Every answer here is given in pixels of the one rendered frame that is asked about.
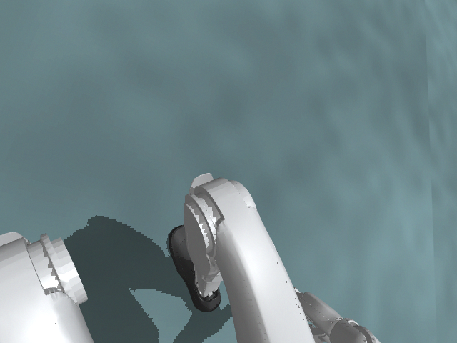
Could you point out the right robot foot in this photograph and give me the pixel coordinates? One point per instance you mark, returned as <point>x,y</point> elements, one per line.
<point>185,268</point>

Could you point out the right robot hand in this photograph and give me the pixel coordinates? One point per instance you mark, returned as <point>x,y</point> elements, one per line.
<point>320,314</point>

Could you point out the right robot arm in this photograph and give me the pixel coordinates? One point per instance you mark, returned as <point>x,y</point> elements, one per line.
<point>348,331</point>

